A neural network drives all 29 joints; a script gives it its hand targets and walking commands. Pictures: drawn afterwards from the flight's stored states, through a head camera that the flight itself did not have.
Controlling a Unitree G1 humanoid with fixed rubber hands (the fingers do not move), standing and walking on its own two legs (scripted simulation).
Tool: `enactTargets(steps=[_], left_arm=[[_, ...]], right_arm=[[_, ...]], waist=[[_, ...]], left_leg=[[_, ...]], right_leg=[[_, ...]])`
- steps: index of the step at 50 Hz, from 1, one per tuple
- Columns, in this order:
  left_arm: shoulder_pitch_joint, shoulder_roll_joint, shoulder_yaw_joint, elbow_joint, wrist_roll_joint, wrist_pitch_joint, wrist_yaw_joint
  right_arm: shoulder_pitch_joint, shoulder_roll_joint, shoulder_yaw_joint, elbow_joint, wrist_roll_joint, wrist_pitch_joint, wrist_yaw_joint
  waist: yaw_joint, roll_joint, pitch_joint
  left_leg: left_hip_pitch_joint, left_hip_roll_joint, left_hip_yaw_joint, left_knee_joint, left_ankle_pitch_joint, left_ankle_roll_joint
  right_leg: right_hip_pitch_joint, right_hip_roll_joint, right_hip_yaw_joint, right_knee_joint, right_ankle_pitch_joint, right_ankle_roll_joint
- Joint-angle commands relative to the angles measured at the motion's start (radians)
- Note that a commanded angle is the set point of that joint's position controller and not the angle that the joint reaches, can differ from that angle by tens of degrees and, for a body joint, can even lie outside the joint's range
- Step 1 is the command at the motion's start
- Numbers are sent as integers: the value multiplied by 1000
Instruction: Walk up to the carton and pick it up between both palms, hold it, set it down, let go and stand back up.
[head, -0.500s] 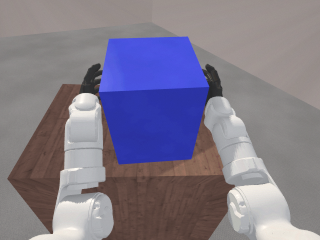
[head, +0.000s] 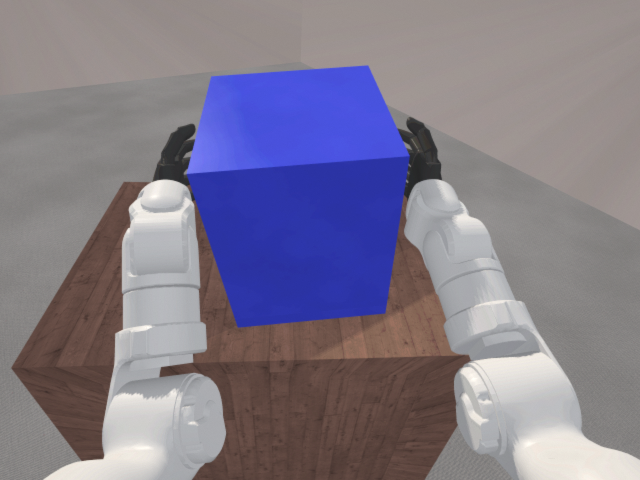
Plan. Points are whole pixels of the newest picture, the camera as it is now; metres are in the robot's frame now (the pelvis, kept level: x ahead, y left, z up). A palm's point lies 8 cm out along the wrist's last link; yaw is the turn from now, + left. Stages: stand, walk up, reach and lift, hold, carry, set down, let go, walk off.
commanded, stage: reach and lift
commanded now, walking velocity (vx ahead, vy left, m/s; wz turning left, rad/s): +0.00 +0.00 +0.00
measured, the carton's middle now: (301, 199) +0.41 +0.00 +0.20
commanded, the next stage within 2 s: hold in 0.30 s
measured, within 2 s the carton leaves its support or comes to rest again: neither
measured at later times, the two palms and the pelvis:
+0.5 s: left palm (160, 180) +0.36 +0.15 +0.25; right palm (422, 166) +0.37 -0.14 +0.27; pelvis +0.00 +0.00 +0.00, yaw +0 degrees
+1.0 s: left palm (163, 176) +0.36 +0.15 +0.26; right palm (426, 154) +0.37 -0.14 +0.28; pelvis +0.01 +0.00 +0.00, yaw +0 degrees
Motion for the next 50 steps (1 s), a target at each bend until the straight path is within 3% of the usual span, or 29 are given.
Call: enactTargets(steps=[1,2,4,6,9,11,14,18,19,22,24,26,29,34,40,41,43,44,47,48,50], left_arm=[[-695,-499,-447,-101,-170,-61,-123],[-701,-506,-460,-115,-180,-64,-119],[-707,-511,-459,-104,-183,-62,-111],[-733,-530,-482,-121,-201,-62,-103],[-712,-493,-448,-81,-179,-49,-106],[-710,-490,-443,-94,-169,-33,-110],[-685,-486,-429,-97,-173,-19,-117],[-724,-484,-455,-150,-193,-7,-120],[-730,-479,-465,-145,-199,-4,-120],[-744,-470,-422,-94,-183,11,-129],[-757,-479,-430,-109,-187,13,-131],[-751,-501,-467,-144,-206,17,-123],[-773,-508,-494,-187,-229,17,-109],[-710,-457,-419,-103,-192,41,-124],[-752,-494,-472,-182,-234,45,-131],[-751,-483,-465,-190,-230,44,-130],[-726,-467,-448,-184,-215,52,-132],[-711,-457,-444,-186,-202,56,-133],[-725,-469,-482,-242,-231,56,-137],[-726,-473,-477,-238,-235,59,-137],[-721,-471,-484,-255,-237,63,-138]], right_arm=[[-713,567,305,-294,95,-56,98],[-719,568,307,-300,104,-53,96],[-741,571,320,-307,119,-48,94],[-748,570,311,-297,116,-41,98],[-691,559,293,-212,91,-15,101],[-685,561,283,-212,100,-4,99],[-708,559,311,-262,129,4,91],[-718,573,327,-293,155,25,77],[-717,561,317,-283,158,35,75],[-748,565,289,-251,142,50,82],[-761,579,283,-255,143,51,85],[-772,577,307,-305,169,53,82],[-740,566,321,-285,189,75,81],[-715,545,290,-228,160,104,81],[-751,563,312,-308,205,113,68],[-746,572,326,-316,216,118,65],[-726,559,331,-309,219,128,62],[-717,554,341,-309,226,132,62],[-722,559,361,-378,255,140,54],[-724,563,355,-392,248,145,51],[-692,546,348,-365,250,153,48]], waist=[[11,78,-409],[-2,74,-422],[7,79,-404],[-4,82,-431],[2,49,-359],[1,77,-369],[13,61,-391],[1,66,-410],[-8,71,-393],[5,57,-330],[5,72,-354],[0,98,-413],[-7,118,-433],[7,49,-319],[-19,91,-398],[-1,75,-416],[-3,82,-394],[12,75,-384],[-1,93,-445],[-1,70,-440],[-11,98,-406]], left_leg=[[143,-61,42,4,214,-6],[169,-58,35,15,238,-10],[163,-56,30,15,224,-10],[161,-47,21,2,196,-12],[123,-44,35,-26,107,8],[99,-45,32,-29,113,9],[99,-53,38,-18,156,0],[109,-58,36,-6,175,-5],[101,-56,35,-11,157,-8],[49,-54,38,-46,39,11],[31,-56,38,-47,42,10],[84,-53,30,-17,143,-4],[109,-50,26,-1,179,-19],[28,-45,29,-56,37,6],[67,-54,21,-8,172,-28],[77,-55,22,-5,181,-24],[80,-60,27,-8,170,-23],[77,-56,26,-13,199,-20],[93,-61,20,7,252,-28],[97,-60,20,7,241,-27],[109,-57,21,17,253,-43]], right_leg=[[-13,53,-26,-20,211,67],[-18,58,-30,-14,232,67],[-30,59,-25,-20,198,63],[-59,66,-31,-22,164,59],[-73,57,-26,-40,90,66],[-42,47,-13,-34,106,61],[-1,59,-18,-28,169,69],[8,56,-12,-23,188,73],[-16,57,-12,-25,167,70],[-51,49,-9,-39,45,67],[-33,43,-3,-31,72,65],[-21,54,-6,-16,157,67],[-42,63,-10,-19,132,58],[-44,50,-5,-39,60,62],[-8,59,1,-18,186,60],[1,60,1,-12,197,70],[0,56,5,-15,200,72],[9,60,4,-11,221,67],[18,63,9,-3,276,74],[18,66,5,-6,269,77],[-4,69,1,-9,251,72]])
